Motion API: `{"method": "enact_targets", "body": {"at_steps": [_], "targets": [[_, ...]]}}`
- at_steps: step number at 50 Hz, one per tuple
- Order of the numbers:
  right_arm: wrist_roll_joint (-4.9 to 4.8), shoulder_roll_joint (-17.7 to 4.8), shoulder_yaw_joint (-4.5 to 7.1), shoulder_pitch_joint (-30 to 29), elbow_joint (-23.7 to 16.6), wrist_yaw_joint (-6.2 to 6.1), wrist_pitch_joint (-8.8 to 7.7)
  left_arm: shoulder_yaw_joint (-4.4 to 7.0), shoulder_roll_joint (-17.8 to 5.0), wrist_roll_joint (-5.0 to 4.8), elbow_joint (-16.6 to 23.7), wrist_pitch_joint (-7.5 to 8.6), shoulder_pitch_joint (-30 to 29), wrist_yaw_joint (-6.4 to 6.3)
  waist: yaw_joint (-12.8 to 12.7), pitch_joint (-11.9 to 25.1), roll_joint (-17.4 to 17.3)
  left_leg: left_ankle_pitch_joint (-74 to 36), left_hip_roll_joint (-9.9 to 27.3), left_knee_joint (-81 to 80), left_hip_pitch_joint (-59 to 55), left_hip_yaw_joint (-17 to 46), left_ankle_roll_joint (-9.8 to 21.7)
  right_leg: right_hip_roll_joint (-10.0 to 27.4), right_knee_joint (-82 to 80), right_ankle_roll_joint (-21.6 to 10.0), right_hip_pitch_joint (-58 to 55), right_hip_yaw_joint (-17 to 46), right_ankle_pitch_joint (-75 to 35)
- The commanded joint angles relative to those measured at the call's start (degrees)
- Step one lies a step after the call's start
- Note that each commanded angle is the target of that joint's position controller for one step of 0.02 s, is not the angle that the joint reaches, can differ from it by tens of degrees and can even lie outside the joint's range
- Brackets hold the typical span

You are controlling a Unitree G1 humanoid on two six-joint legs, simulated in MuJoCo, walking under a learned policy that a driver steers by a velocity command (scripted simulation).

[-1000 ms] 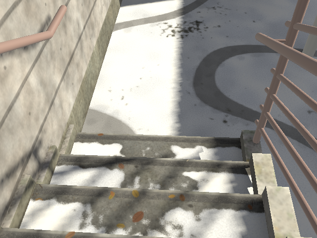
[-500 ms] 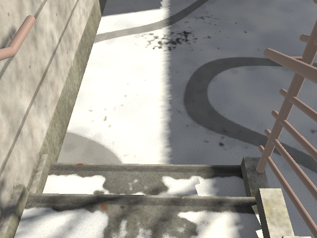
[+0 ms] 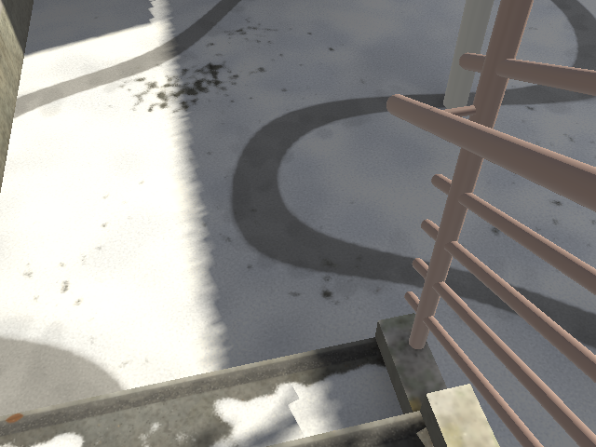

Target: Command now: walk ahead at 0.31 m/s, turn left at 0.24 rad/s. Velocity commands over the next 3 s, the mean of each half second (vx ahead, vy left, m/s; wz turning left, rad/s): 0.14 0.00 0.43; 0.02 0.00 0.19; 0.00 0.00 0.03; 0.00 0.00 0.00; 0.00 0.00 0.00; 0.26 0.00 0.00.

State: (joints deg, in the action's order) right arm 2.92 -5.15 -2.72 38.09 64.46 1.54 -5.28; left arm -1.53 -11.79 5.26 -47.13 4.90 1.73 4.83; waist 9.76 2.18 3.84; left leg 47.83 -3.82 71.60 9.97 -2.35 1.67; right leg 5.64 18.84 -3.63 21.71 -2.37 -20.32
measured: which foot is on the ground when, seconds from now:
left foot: down 0.00-0.00, up 0.02-0.34, down 0.36-1.00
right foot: down 0.00-0.36, up 0.38-0.70, down 0.72-1.00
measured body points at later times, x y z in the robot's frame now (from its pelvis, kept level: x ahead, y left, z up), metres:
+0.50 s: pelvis +0.14 +0.03 -0.06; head +0.16 +0.04 +0.39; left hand +0.27 +0.34 -0.14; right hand +0.27 -0.22 -0.18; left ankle +0.13 +0.10 -0.77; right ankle +0.12 -0.11 -0.68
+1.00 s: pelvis +0.15 +0.01 -0.04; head +0.17 +0.02 +0.41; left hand +0.11 +0.25 -0.19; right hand +0.36 -0.18 -0.16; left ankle +0.13 +0.10 -0.77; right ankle +0.14 -0.13 -0.77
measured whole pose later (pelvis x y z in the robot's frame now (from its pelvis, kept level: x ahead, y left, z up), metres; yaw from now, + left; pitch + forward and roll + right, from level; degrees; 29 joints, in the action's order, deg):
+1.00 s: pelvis +0.15 +0.01 -0.04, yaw +18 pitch +2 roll +1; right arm -0.3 -14.5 1.9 7.9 49.6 7.1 -4.2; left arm 0.9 -12.5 -0.4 -58.2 2.1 13.9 2.8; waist -1.5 0.0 0.9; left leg 17.5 -3.9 34.7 19.2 0.7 2.8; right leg 2.5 35.2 0.8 13.8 -2.5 23.3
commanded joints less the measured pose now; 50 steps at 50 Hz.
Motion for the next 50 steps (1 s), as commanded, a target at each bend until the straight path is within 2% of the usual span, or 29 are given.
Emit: {"method": "enact_targets", "body": {"at_steps": [1, 2, 3, 4, 6, 7, 8, 10, 13, 14, 16, 18, 19, 20, 21, 23, 24, 26, 28, 30, 31, 33, 36, 37, 38, 40, 41, 45, 50], "targets": [[-1.19, -2.30, 1.44, 9.92, -1.23, 4.00, -0.20, 5.29, -15.50, -0.37, -8.03, -0.08, 40.71, -0.45, -15.43, 24.12, 16.68, 4.62, 1.37, 46.78, 38.90, 1.33, -4.21, 21.48, 22.68, -23.01, -70.26, 9.04, -68.84], [-2.24, -7.91, 2.54, 1.52, -6.24, 5.31, -0.52, 5.90, -14.77, 1.07, -8.25, -0.85, 41.02, 0.63, -17.63, 23.68, 9.38, 6.78, 4.60, 54.74, 50.39, 2.39, -5.23, 25.66, 21.79, -25.15, -68.08, 13.95, -64.54], [-2.71, -8.50, 2.98, -8.84, -10.31, 5.11, -0.46, 6.06, -13.04, 1.52, -6.69, -1.24, 35.72, -0.25, -17.66, 14.07, 0.83, 1.64, 6.33, 49.89, 56.44, 2.25, -4.70, 24.83, 16.99, -20.65, -55.35, 11.14, -53.00], [-2.38, -8.38, 3.51, -11.58, -12.15, 3.92, -0.15, 4.59, -9.73, -0.18, -5.23, -1.53, 29.01, 0.06, -13.87, 11.23, -4.27, -1.81, 8.71, 42.32, 51.19, 3.39, -4.56, 25.16, 12.45, -19.10, -39.79, 9.20, -39.98], [-1.11, -2.40, 2.24, -11.10, -13.85, 2.10, 0.42, 4.03, -8.78, -1.25, -2.04, 0.33, 14.09, -0.67, -3.80, -1.67, -4.15, -10.69, 11.24, 29.28, 33.93, 4.90, -2.69, 20.30, 5.78, -15.33, -4.68, -0.11, -31.57], [0.02, -2.93, 2.88, -9.97, -12.24, 1.83, 0.07, 2.57, -3.87, -2.03, -0.71, 2.46, 10.07, -1.51, -2.71, -1.86, -1.34, -19.96, 12.27, 15.48, 26.53, 4.94, -1.59, 15.66, 0.65, -14.32, 3.50, -2.71, -20.49], [0.71, -3.31, 3.41, -9.35, -10.44, 2.19, -0.01, 2.76, -4.88, -1.30, 1.55, 3.63, 5.15, -2.56, -1.70, -3.15, -1.52, -31.12, 11.12, 6.12, 23.71, 3.62, -1.99, 13.06, -1.88, -14.05, 6.52, -6.02, -14.02], [1.52, -4.98, 4.98, -10.55, -8.70, 2.99, 0.39, 4.09, -8.22, -1.68, 0.24, 3.83, 8.14, -4.35, -2.32, -0.78, -2.00, -43.16, 10.76, -13.99, 16.87, -0.87, -2.90, 9.24, -1.62, -10.59, 3.39, -10.84, -8.24], [1.14, -7.53, 5.83, -17.67, -14.01, 0.93, 1.17, 6.36, -9.89, -0.10, 0.60, 2.60, 10.52, -6.65, -5.88, 2.09, -1.45, -41.86, 9.62, -15.84, 19.82, -1.66, -2.38, 15.68, 2.25, -11.88, -6.35, -7.08, -7.85], [2.22, -4.32, 5.14, -14.00, -13.89, 1.08, 1.50, 6.69, -11.38, 2.42, 1.91, 2.63, 10.06, -6.68, -4.92, 2.12, -0.14, -50.01, 9.43, -8.97, 15.52, -0.34, -0.71, 17.62, 7.99, -9.97, -3.69, -7.16, -6.81], [1.94, -9.46, 7.09, -11.77, -16.30, 0.52, 1.30, 8.03, -12.39, 1.20, 3.85, 2.96, 7.52, -6.63, -4.49, 1.08, -1.33, -40.06, 8.14, -9.57, 14.36, -0.34, 0.41, 18.19, 15.02, -7.20, -2.94, -7.20, -11.01], [-0.83, -14.27, 8.91, -15.77, -19.17, -0.48, -0.54, 9.65, -14.70, -3.40, 3.61, 2.73, 4.45, -6.03, -4.51, 0.28, -2.64, -28.22, 5.15, -30.19, 12.66, -2.91, 1.07, 14.94, 20.90, -3.24, -9.35, -8.34, -0.62], [-0.63, -18.30, 9.89, -13.46, -17.51, -1.97, -1.79, 9.99, -13.28, -3.48, 4.82, 2.31, 8.96, -5.83, -6.51, 5.56, -14.28, -67.16, 6.68, -37.38, 0.44, 2.54, 5.23, 8.52, 36.83, 0.85, -6.27, -11.44, 14.37], [-0.05, -26.17, 11.26, -11.90, -18.12, -3.36, -2.81, 8.50, -8.23, -1.34, 8.11, 2.20, 10.65, -5.10, -8.55, 12.68, -25.28, -96.13, 17.61, -42.95, -16.50, 23.47, 18.63, -2.48, 54.57, 6.13, 11.15, -11.44, 63.73], [0.81, -26.60, 11.72, -4.88, -15.90, -1.77, -4.34, 8.51, -10.10, -3.03, 9.64, 1.53, 6.04, -4.04, -4.65, 12.48, -10.10, -108.87, 20.66, -39.44, -23.07, 24.89, 21.40, -4.06, 62.70, 7.07, 21.66, -1.28, 71.14], [-0.94, -21.56, 11.78, -8.47, -15.93, 0.06, -4.98, 7.95, -9.40, -5.39, 13.69, 1.83, -2.23, -5.04, -3.21, 4.05, -9.14, -91.57, 24.39, -41.34, -14.44, 32.17, 21.96, -2.18, 60.78, 7.62, 32.86, 8.68, 66.96], [-2.79, -20.16, 11.14, -14.37, -16.62, 0.16, -3.45, 7.00, -8.46, -3.92, 11.33, 1.10, 1.92, -5.70, -6.49, 2.78, -5.61, -85.21, 23.10, -40.46, -7.38, 28.47, 20.22, -0.27, 60.40, 7.97, 31.44, 9.22, 62.79], [-1.46, -17.17, 10.06, -19.15, -18.48, 0.61, -0.62, 6.06, -7.19, -1.07, 6.66, 0.11, 9.01, -5.89, -10.98, 2.33, -2.75, -77.74, 17.95, -42.20, 8.96, 20.12, 16.37, 0.34, 57.98, 8.32, 19.84, 7.94, 49.47], [-1.55, -13.04, 7.43, -21.80, -19.95, 1.18, -0.63, 4.95, -5.31, -0.92, 3.31, -0.47, 13.86, -2.59, -13.55, 3.86, -3.77, -75.19, 11.67, -40.32, 18.38, 11.93, 10.63, -0.74, 54.70, 7.96, 10.47, 4.65, 32.91], [-0.69, -14.49, 6.56, -25.19, -20.64, 1.50, -1.52, 4.98, -6.84, -1.35, 0.45, -0.59, 18.53, 0.02, -15.34, 5.39, -5.70, -78.67, 9.61, -37.08, 24.77, 9.12, 7.78, -1.54, 57.23, 8.18, 2.28, 2.57, 29.37], [-0.89, -18.20, 7.42, -27.70, -21.24, 1.77, -1.87, 5.24, -7.66, -2.01, 0.16, -0.76, 17.80, 0.22, -15.39, 5.71, -5.47, -78.65, 10.31, -36.32, 24.73, 9.35, 7.54, -1.48, 56.09, 8.71, 0.64, 2.46, 32.30], [-0.38, -17.25, 6.20, -30.20, -21.04, 3.42, -1.85, 5.16, -7.61, -2.15, -1.31, -0.98, 19.81, -0.42, -15.91, 6.80, -6.98, -79.96, 12.45, -32.84, 22.44, 11.82, 7.73, -0.87, 52.45, 10.71, -3.11, 2.88, 36.32], [-6.43, -14.46, 4.90, -23.46, -17.77, 6.20, -0.05, 3.49, -4.12, -6.32, -0.85, -1.51, 13.36, -2.51, -11.73, 6.25, -5.78, -73.46, 14.08, -31.99, 4.45, 20.96, 7.61, 2.04, 20.32, 12.99, 0.97, 4.95, 34.16], [-6.26, -15.00, 5.24, -21.60, -17.41, 7.37, 1.40, 3.09, -5.38, -7.44, -2.87, -1.35, 14.78, -2.52, -9.67, 6.25, -3.55, -63.96, 11.09, -33.03, 5.10, 19.45, 4.77, 1.19, 16.94, 10.32, -3.54, 6.56, 21.74], [-5.56, -15.90, 6.01, -18.87, -17.84, 7.03, 1.83, 3.41, -8.66, -6.56, -3.39, -0.87, 11.15, -2.49, -5.02, 5.04, -2.27, -55.42, 8.09, -36.06, 5.23, 14.33, 2.20, -1.28, 16.70, 6.97, -3.66, 4.41, 26.11], [-3.72, -18.54, 6.99, -23.85, -18.71, 6.18, 1.98, 3.87, -9.94, -4.60, -3.41, -0.71, 7.02, -1.97, -5.28, 2.23, -2.65, -39.20, 5.22, -39.14, 4.60, 8.19, 0.52, -3.16, 13.20, 5.68, 0.19, 1.83, 41.07], [-2.85, -18.36, 7.00, -26.50, -18.68, 5.76, 1.58, 3.50, -7.72, -5.53, -4.57, -0.98, 6.78, -1.91, -6.14, 0.10, -1.43, -35.39, 4.90, -39.04, 4.49, 6.07, 0.01, -2.71, 10.55, 4.85, 2.03, 2.83, 42.91], [-3.87, -13.95, 5.62, -27.99, -17.63, 5.47, 0.60, 3.31, -6.68, -5.94, -7.37, -1.62, 10.95, -1.79, -8.37, 0.22, -3.10, -48.16, 4.15, -39.53, 1.19, 5.81, 3.57, -1.87, 10.47, 3.83, -1.41, 1.64, 32.40], [-2.97, -15.80, 6.01, -28.50, -16.45, 5.29, 0.69, 4.01, -7.62, -5.41, -8.62, -2.34, 10.13, -2.22, -9.74, 0.70, -2.60, -48.78, 4.10, -42.12, 0.57, 6.29, 3.35, -2.25, 10.46, 3.66, -3.22, 0.36, 33.13]]}}
Next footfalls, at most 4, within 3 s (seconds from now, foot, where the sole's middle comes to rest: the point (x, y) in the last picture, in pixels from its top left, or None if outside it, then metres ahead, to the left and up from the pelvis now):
0.36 left None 0.17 0.11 -0.81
0.72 right None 0.18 -0.12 -0.81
3.00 left None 0.27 0.18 -0.81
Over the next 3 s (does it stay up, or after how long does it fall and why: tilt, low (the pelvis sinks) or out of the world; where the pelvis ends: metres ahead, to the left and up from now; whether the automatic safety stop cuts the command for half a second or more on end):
stays up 0.25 0.05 -0.08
